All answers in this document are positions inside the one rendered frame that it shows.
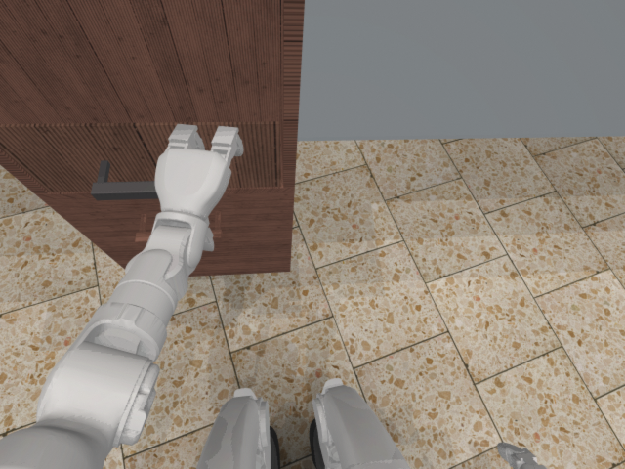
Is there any left robot forearm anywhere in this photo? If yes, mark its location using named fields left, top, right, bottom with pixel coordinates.
left=36, top=210, right=208, bottom=423

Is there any robot right thigh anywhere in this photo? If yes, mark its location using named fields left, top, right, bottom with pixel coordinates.
left=312, top=385, right=411, bottom=469

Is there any robot left upper arm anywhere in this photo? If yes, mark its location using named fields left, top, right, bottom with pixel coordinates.
left=0, top=341, right=160, bottom=469

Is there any cabinet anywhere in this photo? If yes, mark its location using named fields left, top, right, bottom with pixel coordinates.
left=0, top=0, right=305, bottom=277

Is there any left robot shin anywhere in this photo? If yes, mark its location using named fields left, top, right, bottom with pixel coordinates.
left=222, top=388, right=271, bottom=469

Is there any drawer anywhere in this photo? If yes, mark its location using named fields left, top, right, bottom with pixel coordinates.
left=0, top=121, right=281, bottom=192

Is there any handle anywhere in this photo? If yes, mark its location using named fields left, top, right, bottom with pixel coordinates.
left=135, top=230, right=223, bottom=246
left=91, top=160, right=158, bottom=200

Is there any left robot hand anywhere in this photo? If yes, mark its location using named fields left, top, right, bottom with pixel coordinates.
left=154, top=124, right=243, bottom=251

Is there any right robot hand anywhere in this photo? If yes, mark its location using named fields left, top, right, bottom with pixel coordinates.
left=497, top=443, right=547, bottom=469

